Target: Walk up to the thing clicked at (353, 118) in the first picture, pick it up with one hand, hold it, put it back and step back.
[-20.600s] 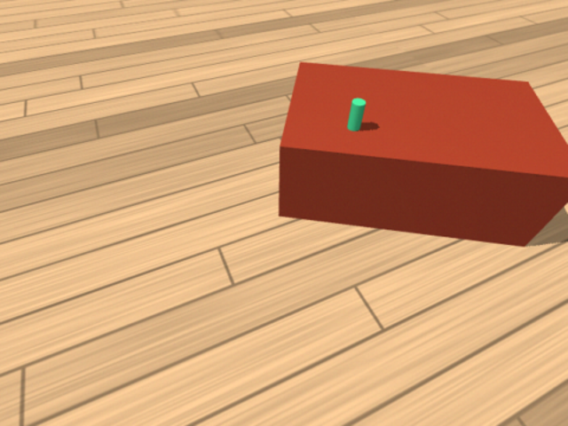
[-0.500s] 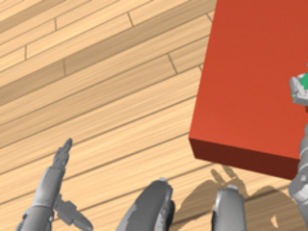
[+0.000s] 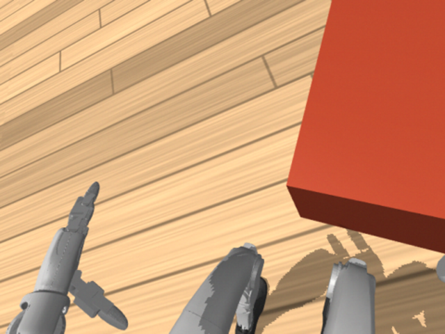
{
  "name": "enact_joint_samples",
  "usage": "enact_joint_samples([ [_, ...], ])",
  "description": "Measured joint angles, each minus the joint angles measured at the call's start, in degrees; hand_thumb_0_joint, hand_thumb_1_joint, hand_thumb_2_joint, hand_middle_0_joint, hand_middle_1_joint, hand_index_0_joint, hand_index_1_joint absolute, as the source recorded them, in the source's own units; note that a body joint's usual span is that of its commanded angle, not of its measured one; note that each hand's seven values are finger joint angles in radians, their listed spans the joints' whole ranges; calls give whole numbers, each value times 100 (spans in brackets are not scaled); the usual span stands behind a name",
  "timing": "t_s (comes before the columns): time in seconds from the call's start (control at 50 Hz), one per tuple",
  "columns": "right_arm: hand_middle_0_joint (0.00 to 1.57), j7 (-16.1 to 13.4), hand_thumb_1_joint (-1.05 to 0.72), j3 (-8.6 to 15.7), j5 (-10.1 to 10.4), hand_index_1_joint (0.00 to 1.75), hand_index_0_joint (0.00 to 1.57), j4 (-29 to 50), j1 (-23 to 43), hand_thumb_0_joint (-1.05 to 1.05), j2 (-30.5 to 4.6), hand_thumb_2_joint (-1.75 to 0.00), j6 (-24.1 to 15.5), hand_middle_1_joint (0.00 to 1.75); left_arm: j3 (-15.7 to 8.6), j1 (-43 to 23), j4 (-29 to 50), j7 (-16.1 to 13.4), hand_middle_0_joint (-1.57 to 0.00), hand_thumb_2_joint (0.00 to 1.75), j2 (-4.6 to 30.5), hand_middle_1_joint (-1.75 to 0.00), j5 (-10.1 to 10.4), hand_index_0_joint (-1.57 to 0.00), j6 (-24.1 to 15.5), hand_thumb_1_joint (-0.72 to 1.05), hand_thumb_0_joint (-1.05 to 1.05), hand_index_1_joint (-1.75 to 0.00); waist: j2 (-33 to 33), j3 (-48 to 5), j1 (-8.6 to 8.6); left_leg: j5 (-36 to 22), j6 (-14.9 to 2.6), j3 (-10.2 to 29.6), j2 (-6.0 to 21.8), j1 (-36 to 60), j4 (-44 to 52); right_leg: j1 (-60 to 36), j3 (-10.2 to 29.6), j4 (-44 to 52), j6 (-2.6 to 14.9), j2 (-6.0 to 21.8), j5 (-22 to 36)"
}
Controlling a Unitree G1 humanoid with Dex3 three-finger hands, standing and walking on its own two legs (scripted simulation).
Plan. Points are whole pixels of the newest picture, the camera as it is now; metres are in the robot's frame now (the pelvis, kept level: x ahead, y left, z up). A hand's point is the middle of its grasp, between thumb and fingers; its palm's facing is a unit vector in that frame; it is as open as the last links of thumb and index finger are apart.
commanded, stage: lower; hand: right
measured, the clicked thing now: out of the picture +0.51 -0.29 -0.05
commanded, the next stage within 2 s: loosen in 1.08 s
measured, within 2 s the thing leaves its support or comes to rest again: rests again in 0.96 s
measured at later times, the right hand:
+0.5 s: hand out of the picture +0.52 -0.28 -0.09, palm faces +0.37 +0.93 +0.01, open 7.6 cm
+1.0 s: hand out of the picture +0.53 -0.28 -0.12, palm faces +0.37 +0.93 +0.01, open 7.6 cm
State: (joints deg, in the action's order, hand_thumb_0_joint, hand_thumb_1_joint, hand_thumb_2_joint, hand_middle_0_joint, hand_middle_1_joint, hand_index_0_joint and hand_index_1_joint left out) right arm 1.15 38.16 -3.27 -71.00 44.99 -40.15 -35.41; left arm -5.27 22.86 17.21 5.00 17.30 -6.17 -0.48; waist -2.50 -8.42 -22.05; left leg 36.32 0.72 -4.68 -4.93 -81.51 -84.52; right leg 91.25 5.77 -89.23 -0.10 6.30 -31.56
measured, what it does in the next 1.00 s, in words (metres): lowers itself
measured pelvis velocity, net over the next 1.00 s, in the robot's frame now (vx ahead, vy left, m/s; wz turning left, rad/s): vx -0.02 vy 0.01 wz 0.04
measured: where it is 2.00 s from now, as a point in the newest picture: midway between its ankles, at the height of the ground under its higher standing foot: (287, 327)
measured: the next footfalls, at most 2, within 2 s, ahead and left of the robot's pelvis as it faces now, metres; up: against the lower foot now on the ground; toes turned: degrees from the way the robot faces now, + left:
none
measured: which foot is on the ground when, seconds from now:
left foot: down 0.00-1.00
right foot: down 0.00-1.00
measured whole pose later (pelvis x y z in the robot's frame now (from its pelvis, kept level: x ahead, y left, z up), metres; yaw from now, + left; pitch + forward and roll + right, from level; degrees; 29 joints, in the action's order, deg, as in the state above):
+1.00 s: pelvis -0.02 +0.01 -0.05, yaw +2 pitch +35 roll +10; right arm 3.2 42.0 -3.8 -68.0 46.5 -47.1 -31.2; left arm -9.8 26.2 28.9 5.9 21.6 -4.3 -3.3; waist -3.7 -7.7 -25.6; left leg 38.5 0.5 -5.4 -5.7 -92.7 -95.7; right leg 102.3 7.1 -99.7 -0.4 6.8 -33.1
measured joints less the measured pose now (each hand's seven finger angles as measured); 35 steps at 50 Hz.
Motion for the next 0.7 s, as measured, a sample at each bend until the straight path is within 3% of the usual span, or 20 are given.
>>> enact_joint_samples([
  [0.7, 81, 232, 17, 313, -21, 121, 87, 285, 52, -3, -503, -118, 332, 120, -345, 260, 924, 65, -7, 7, 338, -6, 133, -6, -220, -54, 0, -7, -96, 39, -278, 187, -25, -72, -59, -849, -869, 847, 120, -817, -36, 34, -139],
])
